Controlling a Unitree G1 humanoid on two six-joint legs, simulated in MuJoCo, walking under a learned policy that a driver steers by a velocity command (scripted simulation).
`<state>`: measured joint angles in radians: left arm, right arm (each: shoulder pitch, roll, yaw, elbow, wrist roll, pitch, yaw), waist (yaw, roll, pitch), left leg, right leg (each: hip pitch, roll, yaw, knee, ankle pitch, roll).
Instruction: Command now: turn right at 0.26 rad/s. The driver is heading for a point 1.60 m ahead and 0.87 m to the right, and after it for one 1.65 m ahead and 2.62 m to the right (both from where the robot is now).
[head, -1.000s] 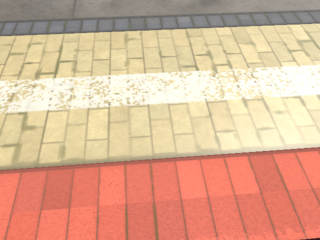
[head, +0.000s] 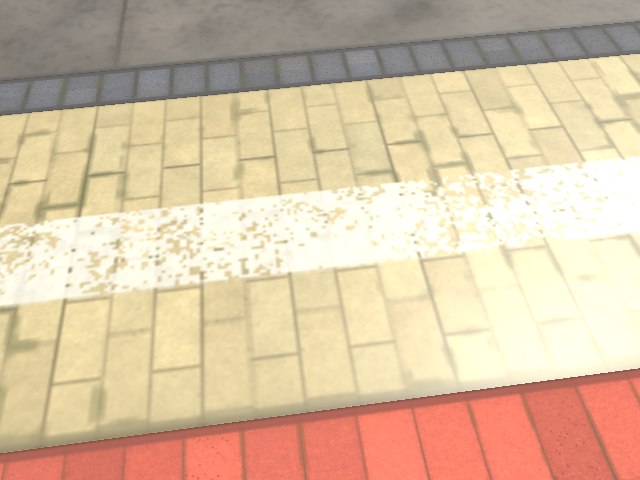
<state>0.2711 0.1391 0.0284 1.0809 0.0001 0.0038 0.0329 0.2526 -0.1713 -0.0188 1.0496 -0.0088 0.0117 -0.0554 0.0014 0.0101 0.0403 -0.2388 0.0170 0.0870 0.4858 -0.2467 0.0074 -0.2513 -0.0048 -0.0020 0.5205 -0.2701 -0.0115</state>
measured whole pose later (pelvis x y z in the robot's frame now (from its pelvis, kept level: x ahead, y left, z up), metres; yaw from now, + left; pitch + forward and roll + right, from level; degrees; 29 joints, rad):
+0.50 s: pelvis -0.02 +0.01 +0.00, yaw -16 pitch +2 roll +0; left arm 0.06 0.22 0.07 0.73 -0.02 0.06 0.01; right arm 0.20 -0.23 -0.06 0.79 -0.02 0.03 -0.10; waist -0.02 -0.02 0.05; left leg -0.24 0.11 0.22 0.49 -0.27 0.00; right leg -0.56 -0.06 -0.03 1.03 -0.41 0.12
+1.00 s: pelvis +0.05 -0.04 +0.00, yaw -33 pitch +3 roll +2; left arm 0.49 0.13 0.00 0.87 -0.01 0.01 0.03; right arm 0.19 -0.12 0.04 0.58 -0.02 -0.05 -0.02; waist 0.03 0.03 -0.04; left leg -1.23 0.07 0.00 2.03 -0.28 -0.05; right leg -0.25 0.05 0.18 0.53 -0.33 -0.05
